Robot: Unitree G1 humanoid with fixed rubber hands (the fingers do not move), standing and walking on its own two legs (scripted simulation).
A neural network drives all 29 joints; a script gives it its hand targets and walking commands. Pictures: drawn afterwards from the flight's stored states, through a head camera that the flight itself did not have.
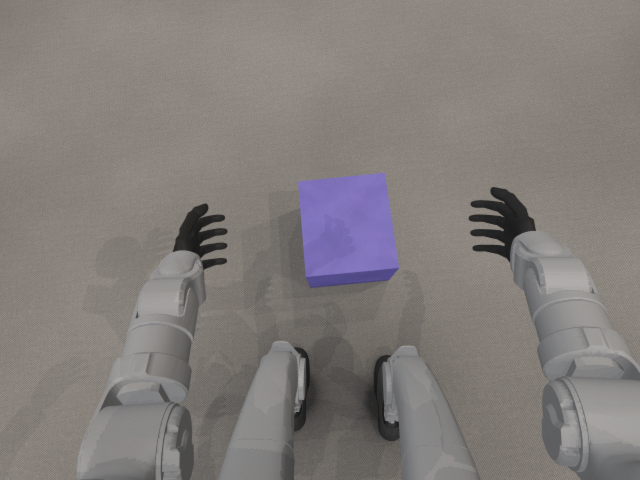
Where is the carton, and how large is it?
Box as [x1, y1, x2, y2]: [298, 173, 398, 287]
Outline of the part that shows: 384,173 298,181 306,278 311,287 389,279 398,268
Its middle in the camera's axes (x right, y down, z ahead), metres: +0.07 +0.00 +1.04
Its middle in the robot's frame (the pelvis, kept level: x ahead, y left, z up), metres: +0.54 +0.00 -0.59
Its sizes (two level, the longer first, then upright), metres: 0.249 0.224 0.186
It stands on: the floor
